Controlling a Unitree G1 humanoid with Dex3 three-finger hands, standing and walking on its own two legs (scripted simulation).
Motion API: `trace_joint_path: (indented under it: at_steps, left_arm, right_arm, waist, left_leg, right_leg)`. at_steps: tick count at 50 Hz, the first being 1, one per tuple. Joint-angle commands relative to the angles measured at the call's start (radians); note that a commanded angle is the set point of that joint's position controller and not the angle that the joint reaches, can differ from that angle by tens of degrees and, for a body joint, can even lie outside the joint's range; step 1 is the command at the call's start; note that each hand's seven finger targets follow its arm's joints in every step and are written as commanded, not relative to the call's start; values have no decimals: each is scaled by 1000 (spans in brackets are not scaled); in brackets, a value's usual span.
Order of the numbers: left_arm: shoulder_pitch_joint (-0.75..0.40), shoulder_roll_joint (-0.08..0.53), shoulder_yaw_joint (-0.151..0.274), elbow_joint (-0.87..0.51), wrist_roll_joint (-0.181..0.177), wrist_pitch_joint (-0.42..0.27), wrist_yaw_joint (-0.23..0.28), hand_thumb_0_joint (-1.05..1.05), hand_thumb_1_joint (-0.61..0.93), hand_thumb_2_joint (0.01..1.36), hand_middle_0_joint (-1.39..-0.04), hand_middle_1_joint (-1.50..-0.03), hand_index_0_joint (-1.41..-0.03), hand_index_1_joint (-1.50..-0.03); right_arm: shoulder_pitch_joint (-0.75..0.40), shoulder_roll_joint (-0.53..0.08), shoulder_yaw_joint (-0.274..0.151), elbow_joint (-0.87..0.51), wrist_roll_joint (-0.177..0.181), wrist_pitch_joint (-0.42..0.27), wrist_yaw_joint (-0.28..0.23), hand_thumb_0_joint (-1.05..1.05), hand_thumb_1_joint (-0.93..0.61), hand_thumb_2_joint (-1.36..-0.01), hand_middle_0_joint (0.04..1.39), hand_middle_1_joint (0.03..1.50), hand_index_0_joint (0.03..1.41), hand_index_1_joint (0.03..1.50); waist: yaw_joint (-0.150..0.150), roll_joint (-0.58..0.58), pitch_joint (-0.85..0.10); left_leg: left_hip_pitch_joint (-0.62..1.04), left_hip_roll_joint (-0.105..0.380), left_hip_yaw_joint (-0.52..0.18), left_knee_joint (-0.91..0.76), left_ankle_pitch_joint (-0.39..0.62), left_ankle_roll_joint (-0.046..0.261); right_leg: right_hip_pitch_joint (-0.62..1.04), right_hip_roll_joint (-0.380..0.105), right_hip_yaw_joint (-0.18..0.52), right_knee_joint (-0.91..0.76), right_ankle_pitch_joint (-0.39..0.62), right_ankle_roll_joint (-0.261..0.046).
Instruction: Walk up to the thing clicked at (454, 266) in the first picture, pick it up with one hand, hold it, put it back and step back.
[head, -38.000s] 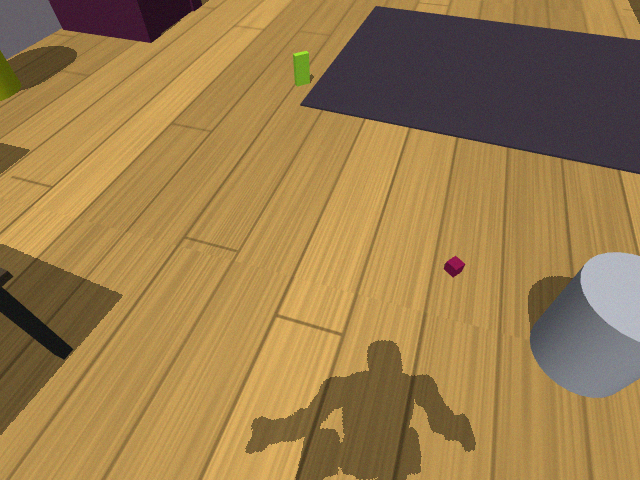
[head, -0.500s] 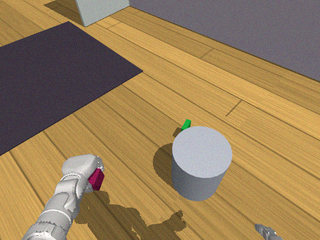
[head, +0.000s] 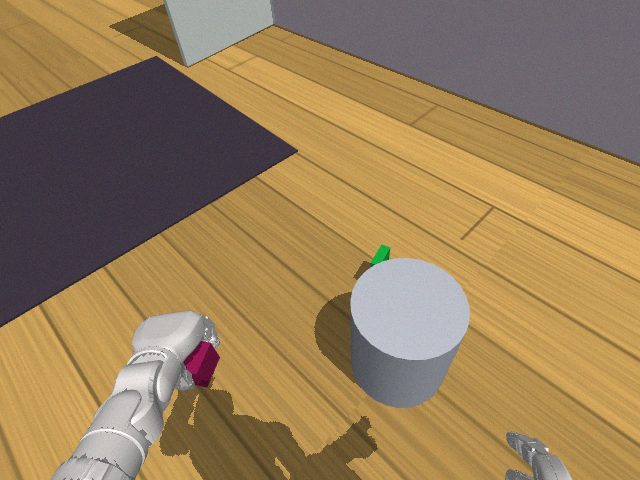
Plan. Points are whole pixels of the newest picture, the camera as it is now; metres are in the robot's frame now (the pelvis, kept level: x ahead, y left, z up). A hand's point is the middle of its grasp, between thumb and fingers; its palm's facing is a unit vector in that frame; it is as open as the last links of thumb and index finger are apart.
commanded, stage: hold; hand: left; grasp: from above
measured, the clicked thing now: (194, 362) +0.31 +0.21 -0.09
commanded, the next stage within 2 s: crouch in 1.02 s
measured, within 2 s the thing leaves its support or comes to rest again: neither
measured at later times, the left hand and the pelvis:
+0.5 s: hand (175, 370) +0.28 +0.22 -0.03, palm faces -0.45 -0.06 -0.89, open 7.3 cm; pelvis -0.01 +0.00 +0.01, yaw +0 degrees
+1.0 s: hand (175, 368) +0.28 +0.22 -0.03, palm faces -0.45 -0.06 -0.89, open 7.3 cm; pelvis +0.00 +0.00 +0.01, yaw +0 degrees
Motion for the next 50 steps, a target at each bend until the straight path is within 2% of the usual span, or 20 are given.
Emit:
trace_joint_path:
  at_steps: [1,5,6,12,17,21,22,25,27,29,31,32,34,37,38,40,41,45,48,50]
  left_arm:
    - [-345,213,113,-211,6,-4,52,0,733,266,-1064,-278,-1117,-226]
    - [-338,214,113,-228,6,-4,53,0,734,285,-1072,-270,-1120,-223]
    - [-330,205,104,-211,11,-2,50,0,725,275,-1060,-274,-1109,-226]
    - [-323,200,101,-237,10,4,41,0,697,267,-1038,-280,-1091,-228]
    - [-297,212,116,-230,5,11,28,0,693,263,-1045,-266,-1094,-218]
    - [-332,196,87,-279,3,4,11,0,707,255,-1042,-280,-1098,-224]
    - [-326,224,114,-260,3,3,10,0,697,247,-1033,-275,-1089,-220]
    - [-291,181,84,-252,-7,0,0,0,693,264,-1047,-264,-1094,-218]
    - [-290,192,94,-278,-4,-1,5,0,722,242,-1048,-274,-1107,-216]
    - [-281,210,117,-252,5,1,10,0,703,266,-1054,-271,-1103,-223]
    - [-352,219,110,-308,6,-7,15,0,738,245,-1064,-280,-1122,-222]
    - [-353,220,111,-271,16,-5,19,0,730,243,-1069,-268,-1123,-214]
    - [-324,228,130,-279,19,-5,26,0,741,247,-1081,-260,-1134,-209]
    - [-327,186,95,-273,10,1,25,0,790,273,-1091,-308,-1155,-245]
    - [-328,210,114,-262,16,5,24,0,782,262,-1098,-284,-1155,-227]
    - [-349,217,113,-279,9,5,16,0,777,274,-1099,-280,-1152,-227]
    - [-327,197,93,-254,11,7,10,0,771,273,-1096,-278,-1148,-227]
    - [-269,182,88,-231,6,9,-6,0,766,251,-1084,-279,-1142,-221]
    - [-300,207,99,-261,7,0,-15,0,770,251,-1096,-262,-1149,-210]
    - [-335,199,92,-259,10,-1,-10,0,757,264,-1108,-245,-1150,-203]
  right_arm:
    - [-75,-121,-38,-135,-2,-43,-12,0,-895,-895,200,300,200,300]
    - [-91,-120,-36,-136,-1,-40,-12,0,-894,-895,200,300,200,300]
    - [-85,-121,-36,-135,-1,-41,-12,0,-894,-895,200,300,200,300]
    - [-100,-119,-33,-141,2,-38,-12,0,-895,-896,200,300,200,300]
    - [-120,-117,-30,-147,6,-38,-15,0,-897,-897,200,300,200,300]
    - [-122,-116,-27,-150,7,-42,-17,0,-897,-896,200,300,200,300]
    - [-119,-118,-27,-148,7,-43,-18,0,-897,-897,200,300,200,300]
    - [-127,-113,-25,-156,8,-44,-18,0,-897,-897,200,300,200,300]
    - [-126,-115,-27,-154,7,-45,-18,0,-896,-896,200,300,200,300]
    - [-124,-115,-27,-152,6,-43,-18,0,-898,-898,200,300,200,300]
    - [-121,-114,-28,-146,4,-42,-19,0,-898,-897,200,300,200,300]
    - [-117,-110,-24,-139,4,-42,-20,0,-899,-898,200,300,200,300]
    - [-117,-110,-26,-141,6,-41,-19,0,-899,-898,200,300,200,300]
    - [-115,-111,-28,-138,5,-40,-16,0,-897,-896,200,300,200,300]
    - [-119,-114,-31,-136,5,-39,-16,0,-898,-897,200,300,200,300]
    - [-117,-114,-31,-139,5,-37,-16,0,-898,-897,200,300,200,300]
    - [-121,-108,-28,-138,6,-36,-15,0,-897,-897,200,300,200,300]
    - [-119,-111,-29,-147,8,-34,-14,0,-898,-897,200,300,200,300]
    - [-124,-113,-29,-154,8,-31,-15,0,-898,-898,200,300,200,300]
    - [-122,-112,-26,-154,7,-31,-16,0,-899,-898,200,300,200,300]
  waist:
    - [5,-46,-228]
    - [10,-23,-237]
    - [1,-36,-225]
    - [14,-35,-226]
    - [20,-34,-198]
    - [10,-26,-203]
    - [17,-37,-197]
    - [14,-43,-193]
    - [26,-33,-216]
    - [21,-37,-210]
    - [17,-18,-249]
    - [11,-37,-236]
    - [25,-25,-239]
    - [15,-39,-227]
    - [17,-27,-230]
    - [21,-22,-240]
    - [17,-34,-216]
    - [27,-51,-198]
    - [29,-34,-212]
    - [12,-39,-205]
  left_leg:
    - [129,-46,-2,-75,200,24]
    - [144,-46,1,-83,202,22]
    - [143,-43,-2,-86,201,23]
    - [160,-40,-6,-109,195,21]
    - [161,-43,-2,-125,173,20]
    - [181,-36,-7,-132,185,19]
    - [173,-37,-7,-134,177,21]
    - [182,-37,-8,-139,183,21]
    - [189,-36,-9,-139,213,18]
    - [193,-39,-5,-134,224,19]
    - [212,-39,-1,-127,247,19]
    - [208,-39,-4,-126,257,22]
    - [208,-42,-1,-126,264,22]
    - [209,-40,1,-129,260,22]
    - [212,-42,4,-130,268,23]
    - [217,-41,4,-132,274,22]
    - [212,-39,3,-136,267,23]
    - [195,-38,-2,-145,263,22]
    - [208,-39,-2,-148,259,21]
    - [213,-40,-2,-147,254,24]
  right_leg:
    - [88,45,-10,-112,184,-19]
    - [97,46,-12,-117,181,-20]
    - [92,47,-12,-118,180,-20]
    - [115,49,-18,-132,163,-25]
    - [113,47,-17,-151,137,-25]
    - [105,52,-19,-149,150,-28]
    - [113,51,-19,-156,140,-26]
    - [115,50,-20,-157,144,-27]
    - [130,52,-24,-149,173,-29]
    - [130,49,-21,-154,181,-27]
    - [141,49,-18,-148,210,-25]
    - [134,49,-21,-150,221,-24]
    - [146,47,-20,-152,227,-24]
    - [143,47,-20,-156,227,-24]
    - [145,45,-19,-157,238,-24]
    - [152,46,-19,-160,240,-23]
    - [146,46,-22,-163,232,-24]
    - [151,48,-27,-164,223,-28]
    - [159,47,-24,-168,217,-29]
    - [141,47,-22,-172,217,-27]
